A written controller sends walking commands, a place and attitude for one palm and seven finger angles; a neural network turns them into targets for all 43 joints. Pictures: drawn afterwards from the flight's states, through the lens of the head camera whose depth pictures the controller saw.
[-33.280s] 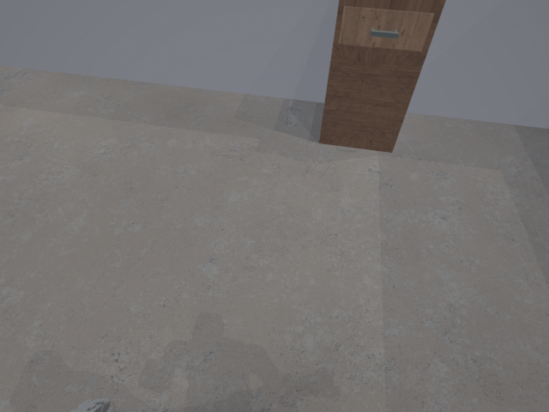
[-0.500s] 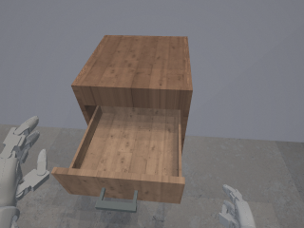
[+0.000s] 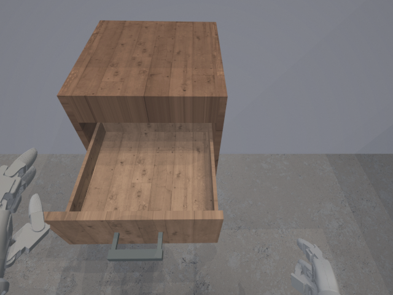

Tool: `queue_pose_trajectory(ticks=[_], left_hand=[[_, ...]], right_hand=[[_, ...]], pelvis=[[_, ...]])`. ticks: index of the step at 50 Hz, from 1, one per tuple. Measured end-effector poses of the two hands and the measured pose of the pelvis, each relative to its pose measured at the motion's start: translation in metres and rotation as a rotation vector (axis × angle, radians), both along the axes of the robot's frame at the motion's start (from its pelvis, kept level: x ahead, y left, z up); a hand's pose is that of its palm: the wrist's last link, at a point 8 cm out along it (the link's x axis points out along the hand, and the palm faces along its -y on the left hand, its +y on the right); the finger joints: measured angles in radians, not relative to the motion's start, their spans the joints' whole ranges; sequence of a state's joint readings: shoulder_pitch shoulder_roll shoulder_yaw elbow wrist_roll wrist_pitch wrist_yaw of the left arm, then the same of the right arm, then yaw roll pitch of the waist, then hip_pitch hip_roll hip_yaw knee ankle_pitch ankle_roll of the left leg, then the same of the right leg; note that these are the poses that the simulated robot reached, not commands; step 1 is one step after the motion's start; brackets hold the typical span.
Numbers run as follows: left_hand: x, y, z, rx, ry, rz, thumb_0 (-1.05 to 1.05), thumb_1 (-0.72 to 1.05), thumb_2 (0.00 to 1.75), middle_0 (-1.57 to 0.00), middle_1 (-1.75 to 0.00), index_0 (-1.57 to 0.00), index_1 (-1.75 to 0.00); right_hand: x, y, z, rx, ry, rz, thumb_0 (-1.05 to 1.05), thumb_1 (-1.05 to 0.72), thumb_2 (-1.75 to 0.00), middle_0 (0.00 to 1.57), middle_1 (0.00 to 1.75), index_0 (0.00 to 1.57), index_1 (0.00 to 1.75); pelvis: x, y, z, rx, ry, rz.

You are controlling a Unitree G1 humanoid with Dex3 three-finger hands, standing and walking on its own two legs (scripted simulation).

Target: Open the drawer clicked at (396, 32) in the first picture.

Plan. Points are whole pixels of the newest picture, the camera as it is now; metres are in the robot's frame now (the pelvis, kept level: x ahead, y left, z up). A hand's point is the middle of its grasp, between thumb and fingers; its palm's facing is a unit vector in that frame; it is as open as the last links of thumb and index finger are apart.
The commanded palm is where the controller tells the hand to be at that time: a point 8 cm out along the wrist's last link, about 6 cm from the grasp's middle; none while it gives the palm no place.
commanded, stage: step back with the hand held close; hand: left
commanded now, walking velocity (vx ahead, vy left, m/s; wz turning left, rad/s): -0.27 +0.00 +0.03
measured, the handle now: (137, 246) +0.24 +0.15 -0.10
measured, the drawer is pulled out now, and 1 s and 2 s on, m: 0.29 0.29 0.29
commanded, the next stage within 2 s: stop stepping back and stand still in 1.14 s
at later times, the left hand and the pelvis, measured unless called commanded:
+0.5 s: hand (23, 286) +0.12 +0.21 +0.16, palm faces +0.39 -0.82 -0.41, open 7.4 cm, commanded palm +0.06 +0.26 +0.18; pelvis -0.07 -0.02 -0.01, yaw +0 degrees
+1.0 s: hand out of the picture +0.05 +0.24 +0.16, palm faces +0.39 -0.81 -0.43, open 7.4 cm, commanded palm -0.02 +0.28 +0.18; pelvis -0.14 +0.00 -0.01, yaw +4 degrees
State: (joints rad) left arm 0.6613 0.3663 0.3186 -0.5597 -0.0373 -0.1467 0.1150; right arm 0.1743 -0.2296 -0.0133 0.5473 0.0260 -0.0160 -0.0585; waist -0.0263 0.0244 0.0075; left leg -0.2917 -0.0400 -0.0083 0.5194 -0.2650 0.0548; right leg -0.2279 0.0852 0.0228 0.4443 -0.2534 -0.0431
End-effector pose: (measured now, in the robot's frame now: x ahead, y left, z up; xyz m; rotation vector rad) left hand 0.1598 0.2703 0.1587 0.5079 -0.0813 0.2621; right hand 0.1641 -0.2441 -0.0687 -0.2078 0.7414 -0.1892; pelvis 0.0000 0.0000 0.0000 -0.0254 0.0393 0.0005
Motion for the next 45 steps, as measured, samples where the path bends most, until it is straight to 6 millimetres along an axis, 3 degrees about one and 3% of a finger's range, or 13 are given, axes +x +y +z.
queue_pose_trajectory(ticks=[11,17,23,29,38,45], left_hand=[[-0.035,0.009,0.019,0.075,-0.111,0.009,0.02,0.89,0.9,-0.22,-0.3,-0.21,-0.3],[-0.06,-0.006,0.016,0.036,-0.124,0.043,0.02,0.89,0.9,-0.21,-0.3,-0.21,-0.3],[-0.078,-0.02,0.015,0.012,-0.164,0.058,0.02,0.89,0.9,-0.21,-0.3,-0.21,-0.3],[-0.089,-0.015,0.016,0.005,-0.188,0.032,0.02,0.89,0.9,-0.22,-0.3,-0.21,-0.3],[-0.117,-0.008,0.023,0.131,-0.164,0.007,0.02,0.89,0.9,-0.21,-0.3,-0.21,-0.3],[-0.135,-0.008,0.02,0.039,-0.206,0.04,0.02,0.89,0.9,-0.22,-0.3,-0.21,-0.3]], right_hand=[[-0.029,0.008,0.002,-0.042,-0.035,0.031,0.01,-0.9,-0.9,0.2,0.3,0.21,0.3],[-0.05,0.014,-0.01,0.004,-0.06,0.055,0.01,-0.9,-0.9,0.21,0.3,0.21,0.3],[-0.083,0.002,-0.022,0.022,-0.005,0.042,0.01,-0.9,-0.9,0.21,0.3,0.21,0.3],[-0.112,-0.018,-0.014,-0.022,0.055,0.019,0.01,-0.9,-0.9,0.21,0.3,0.21,0.3],[-0.117,-0.021,-0.01,-0.024,-0.013,0.02,0.01,-0.9,-0.9,0.2,0.3,0.21,0.3],[-0.122,-0.004,-0.012,0.002,0.022,0.067,0.01,-0.9,-0.9,0.21,0.3,0.21,0.3]], pelvis=[[-0.031,0.0,-0.006,0.011,0.003,-0.005],[-0.051,-0.008,-0.011,0.006,-0.022,-0.013],[-0.067,-0.019,-0.013,0.013,-0.027,0.0],[-0.08,-0.021,-0.007,0.029,-0.031,0.028],[-0.108,-0.019,-0.015,0.031,-0.023,0.02],[-0.121,-0.013,-0.011,0.039,-0.017,0.04]])
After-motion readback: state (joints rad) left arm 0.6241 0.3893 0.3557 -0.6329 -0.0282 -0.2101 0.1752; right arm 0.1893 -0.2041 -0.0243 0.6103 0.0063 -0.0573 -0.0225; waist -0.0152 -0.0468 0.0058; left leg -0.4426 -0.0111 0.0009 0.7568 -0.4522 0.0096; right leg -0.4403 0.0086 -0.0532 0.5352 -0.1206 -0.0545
